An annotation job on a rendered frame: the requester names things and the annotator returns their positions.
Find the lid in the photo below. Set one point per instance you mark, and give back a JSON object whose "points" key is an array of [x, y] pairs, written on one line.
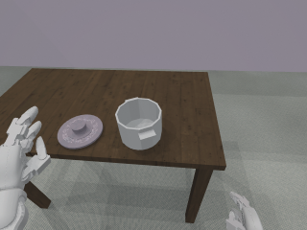
{"points": [[72, 140]]}

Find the right robot hand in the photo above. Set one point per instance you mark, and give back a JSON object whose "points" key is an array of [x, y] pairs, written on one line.
{"points": [[247, 219]]}

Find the pot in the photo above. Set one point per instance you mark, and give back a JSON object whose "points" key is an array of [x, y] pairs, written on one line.
{"points": [[140, 123]]}

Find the robot left forearm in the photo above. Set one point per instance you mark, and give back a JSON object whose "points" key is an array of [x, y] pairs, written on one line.
{"points": [[13, 212]]}

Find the table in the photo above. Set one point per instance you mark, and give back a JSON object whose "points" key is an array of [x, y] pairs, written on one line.
{"points": [[190, 136]]}

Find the left robot hand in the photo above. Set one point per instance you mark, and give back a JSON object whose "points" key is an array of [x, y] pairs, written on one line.
{"points": [[13, 157]]}

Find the knob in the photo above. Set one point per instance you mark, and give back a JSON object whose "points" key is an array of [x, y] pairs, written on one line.
{"points": [[78, 126]]}

